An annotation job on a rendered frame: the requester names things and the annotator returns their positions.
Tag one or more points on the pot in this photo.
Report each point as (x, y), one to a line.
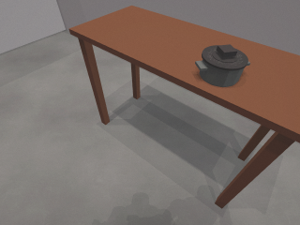
(218, 77)

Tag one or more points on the lid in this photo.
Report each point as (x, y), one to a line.
(211, 57)

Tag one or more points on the knob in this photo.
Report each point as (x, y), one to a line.
(226, 50)

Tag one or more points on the table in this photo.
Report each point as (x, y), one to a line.
(268, 90)

